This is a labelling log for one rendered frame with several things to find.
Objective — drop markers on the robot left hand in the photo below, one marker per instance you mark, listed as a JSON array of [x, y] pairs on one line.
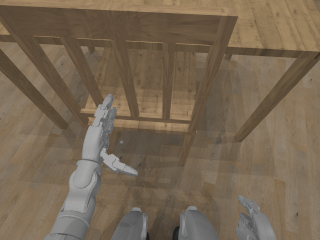
[[97, 136]]

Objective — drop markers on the robot left forearm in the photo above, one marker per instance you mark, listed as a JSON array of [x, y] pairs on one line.
[[76, 213]]

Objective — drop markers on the chair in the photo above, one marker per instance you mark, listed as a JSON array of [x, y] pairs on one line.
[[153, 91]]

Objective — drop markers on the table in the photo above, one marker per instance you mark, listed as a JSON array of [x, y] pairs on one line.
[[269, 28]]

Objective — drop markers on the right robot shin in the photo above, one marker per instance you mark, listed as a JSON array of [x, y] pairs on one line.
[[180, 237]]

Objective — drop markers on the left robot thigh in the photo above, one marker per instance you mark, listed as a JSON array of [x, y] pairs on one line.
[[133, 226]]

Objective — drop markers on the robot right hand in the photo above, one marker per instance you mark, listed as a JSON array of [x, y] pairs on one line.
[[259, 226]]

